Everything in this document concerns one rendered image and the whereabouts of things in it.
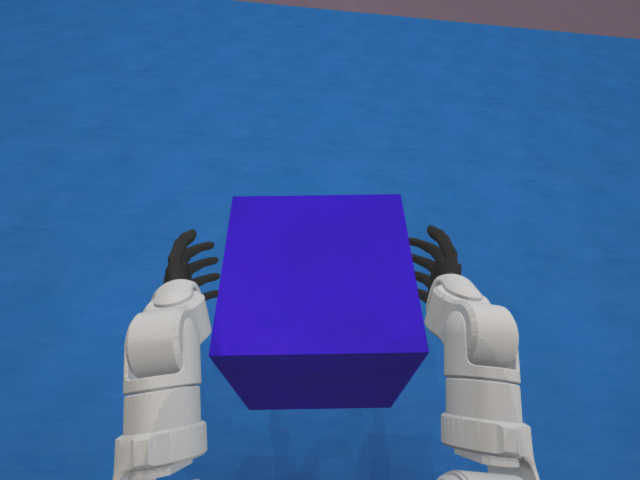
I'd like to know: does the robot left forearm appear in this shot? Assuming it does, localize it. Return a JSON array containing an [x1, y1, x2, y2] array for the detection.
[[112, 279, 212, 480]]

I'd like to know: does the robot right forearm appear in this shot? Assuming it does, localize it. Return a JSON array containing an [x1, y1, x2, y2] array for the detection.
[[424, 274, 540, 480]]

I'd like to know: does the right robot hand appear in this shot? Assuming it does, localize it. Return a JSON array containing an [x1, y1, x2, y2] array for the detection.
[[409, 225, 461, 303]]

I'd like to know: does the left robot hand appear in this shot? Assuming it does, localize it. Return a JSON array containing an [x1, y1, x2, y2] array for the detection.
[[163, 229, 220, 301]]

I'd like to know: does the carton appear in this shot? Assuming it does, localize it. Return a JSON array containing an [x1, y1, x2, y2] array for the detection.
[[209, 194, 429, 410]]

